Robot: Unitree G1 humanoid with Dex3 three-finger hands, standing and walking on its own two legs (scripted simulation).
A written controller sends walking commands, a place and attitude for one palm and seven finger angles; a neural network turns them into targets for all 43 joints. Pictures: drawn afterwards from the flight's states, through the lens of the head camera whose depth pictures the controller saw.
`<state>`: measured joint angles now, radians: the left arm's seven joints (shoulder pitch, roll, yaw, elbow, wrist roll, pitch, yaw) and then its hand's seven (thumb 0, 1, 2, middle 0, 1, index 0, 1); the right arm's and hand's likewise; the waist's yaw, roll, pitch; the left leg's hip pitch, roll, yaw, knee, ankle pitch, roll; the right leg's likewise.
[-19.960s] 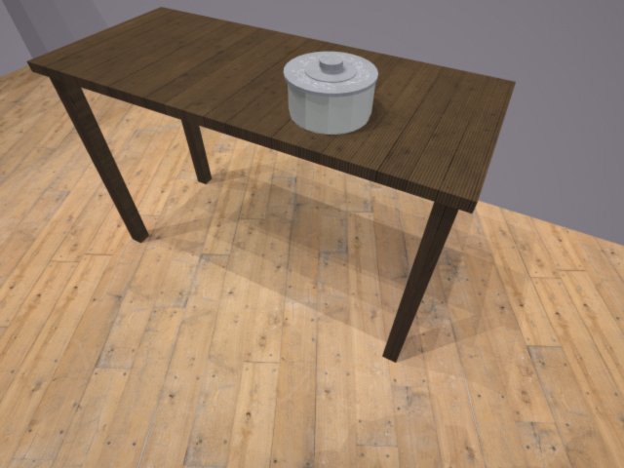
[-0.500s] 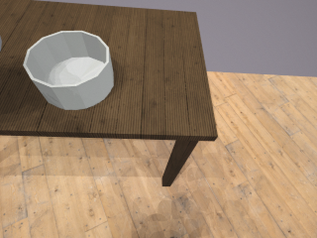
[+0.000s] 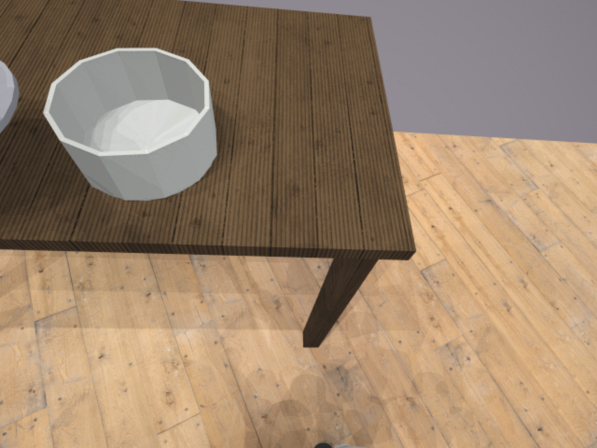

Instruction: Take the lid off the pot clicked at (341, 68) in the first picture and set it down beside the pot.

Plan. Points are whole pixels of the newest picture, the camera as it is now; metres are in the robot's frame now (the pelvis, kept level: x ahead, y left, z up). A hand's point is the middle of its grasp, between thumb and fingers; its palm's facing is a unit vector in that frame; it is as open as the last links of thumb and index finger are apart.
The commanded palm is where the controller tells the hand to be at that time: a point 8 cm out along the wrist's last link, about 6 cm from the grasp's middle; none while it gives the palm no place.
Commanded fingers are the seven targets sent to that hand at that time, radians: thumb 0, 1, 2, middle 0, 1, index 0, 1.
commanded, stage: lower the lid onto the table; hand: left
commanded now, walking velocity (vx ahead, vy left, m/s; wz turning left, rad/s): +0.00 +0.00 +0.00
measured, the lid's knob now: out of the picture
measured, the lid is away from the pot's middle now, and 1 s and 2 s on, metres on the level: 0.22 0.22 0.22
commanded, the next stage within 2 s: open the fingers wide in 1.40 s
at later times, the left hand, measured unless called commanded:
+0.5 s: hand out of the picture +0.47 +0.36 +0.16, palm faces -0.40 -0.37 -0.84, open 8.1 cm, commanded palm +0.60 +0.38 +0.23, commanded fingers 0.00 0.71 0.82 -0.75 -1.13 -0.75 -1.14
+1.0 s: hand out of the picture +0.47 +0.37 +0.12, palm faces -0.44 -0.36 -0.82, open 8.0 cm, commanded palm +0.60 +0.38 +0.19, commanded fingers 0.00 0.71 0.82 -0.75 -1.13 -0.75 -1.14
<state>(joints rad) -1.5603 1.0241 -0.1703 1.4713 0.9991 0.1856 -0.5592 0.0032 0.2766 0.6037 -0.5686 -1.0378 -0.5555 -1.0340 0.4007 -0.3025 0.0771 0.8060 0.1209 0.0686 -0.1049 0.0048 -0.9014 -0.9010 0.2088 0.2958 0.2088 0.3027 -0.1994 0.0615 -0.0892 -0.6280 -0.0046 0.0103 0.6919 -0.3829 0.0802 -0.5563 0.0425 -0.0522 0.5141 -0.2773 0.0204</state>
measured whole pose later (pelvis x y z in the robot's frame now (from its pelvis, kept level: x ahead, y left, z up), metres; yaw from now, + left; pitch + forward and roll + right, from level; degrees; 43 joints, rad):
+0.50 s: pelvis -0.01 +0.00 +0.00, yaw -1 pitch +18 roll -5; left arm -1.44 1.04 -0.13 1.45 0.98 0.10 -0.55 0.00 0.28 0.61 -0.57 -1.03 -0.55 -1.04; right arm 0.39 -0.32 0.09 0.78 0.14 0.07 -0.14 0.01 -0.90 -0.90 0.21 0.30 0.21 0.30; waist -0.21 0.05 -0.09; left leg -0.65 0.00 0.03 0.73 -0.40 0.09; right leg -0.59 0.05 -0.03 0.56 -0.29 0.02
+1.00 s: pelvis -0.01 +0.01 -0.01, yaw -1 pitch +20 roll -6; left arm -1.40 1.03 -0.11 1.44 0.98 0.05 -0.54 0.00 0.28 0.60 -0.57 -1.04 -0.55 -1.03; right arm 0.39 -0.30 0.09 0.77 0.13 0.08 -0.14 0.00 -0.90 -0.90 0.21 0.30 0.21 0.30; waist -0.21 0.06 -0.10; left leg -0.73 0.00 0.02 0.81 -0.43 0.10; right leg -0.66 0.05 -0.04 0.62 -0.31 0.03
